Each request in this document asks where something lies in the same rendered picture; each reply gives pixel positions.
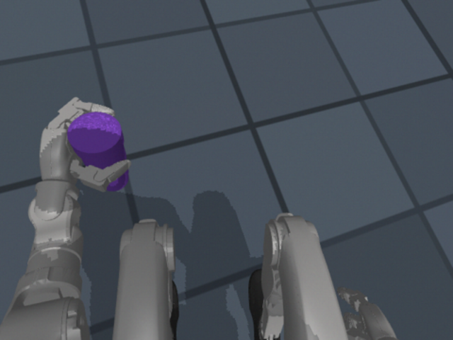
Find cup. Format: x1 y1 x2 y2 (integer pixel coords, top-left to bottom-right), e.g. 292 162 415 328
67 112 129 191

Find left robot arm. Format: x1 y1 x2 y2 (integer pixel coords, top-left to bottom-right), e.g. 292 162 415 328
0 179 90 340

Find right robot hand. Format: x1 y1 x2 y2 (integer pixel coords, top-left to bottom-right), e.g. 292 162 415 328
337 287 396 340

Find left robot hand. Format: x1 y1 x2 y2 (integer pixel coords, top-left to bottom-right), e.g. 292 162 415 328
40 97 131 192

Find right robot foot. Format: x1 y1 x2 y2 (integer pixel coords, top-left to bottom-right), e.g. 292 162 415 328
248 269 280 340

